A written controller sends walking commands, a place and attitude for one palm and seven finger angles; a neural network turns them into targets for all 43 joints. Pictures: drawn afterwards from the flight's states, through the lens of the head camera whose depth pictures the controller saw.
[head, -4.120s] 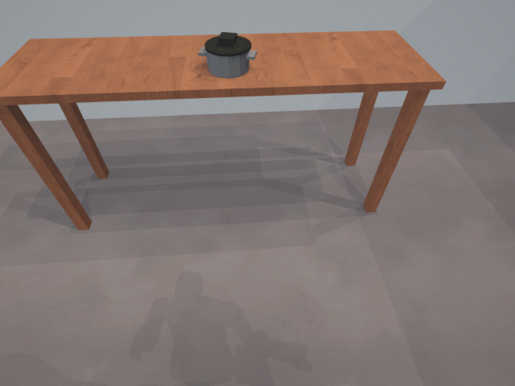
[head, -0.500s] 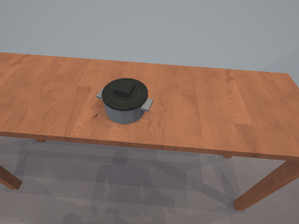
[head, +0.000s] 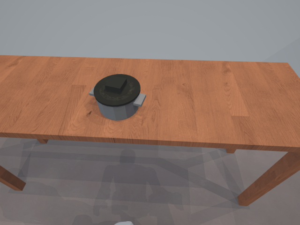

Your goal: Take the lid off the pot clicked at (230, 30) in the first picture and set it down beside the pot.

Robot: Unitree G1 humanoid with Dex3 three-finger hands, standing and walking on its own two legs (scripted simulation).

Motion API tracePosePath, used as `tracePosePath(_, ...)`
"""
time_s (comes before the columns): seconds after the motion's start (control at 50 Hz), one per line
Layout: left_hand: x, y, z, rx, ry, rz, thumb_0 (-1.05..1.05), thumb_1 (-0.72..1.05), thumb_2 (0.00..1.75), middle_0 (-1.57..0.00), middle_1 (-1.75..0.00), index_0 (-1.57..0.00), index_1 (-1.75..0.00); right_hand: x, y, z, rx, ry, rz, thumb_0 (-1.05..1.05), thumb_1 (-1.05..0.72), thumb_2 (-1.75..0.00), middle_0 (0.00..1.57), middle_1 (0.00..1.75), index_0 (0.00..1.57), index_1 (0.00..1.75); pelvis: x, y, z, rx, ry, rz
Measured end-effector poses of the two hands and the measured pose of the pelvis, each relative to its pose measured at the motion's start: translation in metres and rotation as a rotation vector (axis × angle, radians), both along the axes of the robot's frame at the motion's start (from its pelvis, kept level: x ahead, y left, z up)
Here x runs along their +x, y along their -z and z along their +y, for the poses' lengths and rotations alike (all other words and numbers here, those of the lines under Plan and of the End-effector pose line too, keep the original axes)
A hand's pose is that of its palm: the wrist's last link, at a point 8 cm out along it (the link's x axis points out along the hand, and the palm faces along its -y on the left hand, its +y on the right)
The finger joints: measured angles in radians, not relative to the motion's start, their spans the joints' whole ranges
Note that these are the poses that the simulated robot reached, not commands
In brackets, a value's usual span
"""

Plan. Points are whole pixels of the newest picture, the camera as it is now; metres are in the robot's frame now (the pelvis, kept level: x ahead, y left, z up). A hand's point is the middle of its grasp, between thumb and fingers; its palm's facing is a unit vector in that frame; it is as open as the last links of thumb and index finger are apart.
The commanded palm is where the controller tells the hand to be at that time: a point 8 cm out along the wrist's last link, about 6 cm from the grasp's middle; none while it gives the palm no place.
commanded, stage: come to a stop and stand still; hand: left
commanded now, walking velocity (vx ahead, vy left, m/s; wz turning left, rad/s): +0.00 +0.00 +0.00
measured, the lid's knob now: (116, 84) +0.52 +0.15 +0.09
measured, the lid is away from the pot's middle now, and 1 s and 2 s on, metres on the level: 0.00 0.00 0.00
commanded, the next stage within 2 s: look again from close up in 0.32 s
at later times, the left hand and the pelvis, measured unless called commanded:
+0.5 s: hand out of the picture +0.01 +0.16 -0.16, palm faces +0.00 -0.98 -0.19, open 7.3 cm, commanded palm none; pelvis +0.00 -0.01 +0.01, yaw +0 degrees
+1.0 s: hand out of the picture +0.03 +0.16 -0.16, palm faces +0.01 -0.98 -0.17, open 7.3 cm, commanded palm none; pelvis +0.03 -0.01 +0.02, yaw +0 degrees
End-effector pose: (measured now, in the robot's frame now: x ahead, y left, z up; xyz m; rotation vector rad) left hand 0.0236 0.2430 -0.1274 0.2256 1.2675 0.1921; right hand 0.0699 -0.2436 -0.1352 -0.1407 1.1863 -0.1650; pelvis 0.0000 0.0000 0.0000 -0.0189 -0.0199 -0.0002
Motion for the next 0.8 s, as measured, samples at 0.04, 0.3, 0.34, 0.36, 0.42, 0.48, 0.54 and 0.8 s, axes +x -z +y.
tracePosePath(0.04, 0.005, 0.004, -0.005, -0.019, 0.009, -0.028, 0.0, 0.91, 0.89, -0.2, -0.3, -0.2, -0.3, -0.013, -0.003, -0.004, -0.018, 0.015, 0.006, 0.01, -0.91, -0.9, 0.2, 0.3, 0.2, 0.3, -0.001, 0.001, -0.001, 0.001, -0.003, -0.006)
tracePosePath(0.3, 0.003, 0.0, -0.028, -0.076, 0.037, -0.036, 0.0, 0.92, 0.89, -0.2, -0.3, -0.21, -0.3, -0.081, -0.009, 0.009, 0.021, 0.023, 0.134, 0.01, -0.91, -0.9, 0.2, 0.3, 0.2, 0.3, -0.013, -0.011, -0.013, 0.018, 0.008, 0.01)
tracePosePath(0.34, -0.004, 0.001, -0.028, -0.076, 0.034, -0.008, 0.0, 0.92, 0.89, -0.2, -0.3, -0.21, -0.3, -0.084, -0.008, 0.01, 0.026, 0.029, 0.142, 0.01, -0.91, -0.9, 0.2, 0.3, 0.2, 0.3, -0.012, -0.011, -0.014, 0.016, 0.009, 0.015)
tracePosePath(0.36, -0.008, 0.001, -0.029, -0.076, 0.032, 0.005, 0.0, 0.92, 0.89, -0.2, -0.3, -0.21, -0.3, -0.085, -0.008, 0.01, 0.028, 0.032, 0.147, 0.01, -0.91, -0.9, 0.2, 0.3, 0.2, 0.3, -0.012, -0.011, -0.014, 0.016, 0.009, 0.016)
tracePosePath(0.42, -0.016, 0.002, -0.03, -0.08, 0.02, 0.04, 0.0, 0.91, 0.89, -0.2, -0.3, -0.21, -0.3, -0.088, -0.008, 0.013, 0.032, 0.036, 0.164, 0.01, -0.91, -0.9, 0.2, 0.3, 0.2, 0.3, -0.008, -0.012, -0.015, 0.016, 0.009, 0.018)
tracePosePath(0.48, -0.021, 0.003, -0.032, -0.086, 0.007, 0.065, 0.0, 0.91, 0.89, -0.2, -0.3, -0.2, -0.3, -0.087, -0.009, 0.015, 0.034, 0.033, 0.178, 0.01, -0.91, -0.9, 0.2, 0.3, 0.2, 0.3, -0.004, -0.014, -0.014, 0.016, 0.007, 0.02)
tracePosePath(0.54, -0.023, 0.003, -0.034, -0.093, -0.005, 0.081, 0.0, 0.91, 0.89, -0.2, -0.3, -0.2, -0.3, -0.082, -0.009, 0.017, 0.034, 0.026, 0.186, 0.01, -0.91, -0.9, 0.2, 0.3, 0.2, 0.3, 0.0, -0.015, -0.014, 0.016, 0.006, 0.02)
tracePosePath(0.8, -0.013, 0.004, -0.041, -0.117, -0.015, 0.108, 0.0, 0.91, 0.89, -0.2, -0.3, -0.2, -0.3, -0.048, -0.014, 0.01, 0.001, 0.014, 0.159, 0.02, -0.93, -0.9, 0.2, 0.3, 0.2, 0.3, 0.017, -0.018, -0.011, 0.019, 0.008, 0.014)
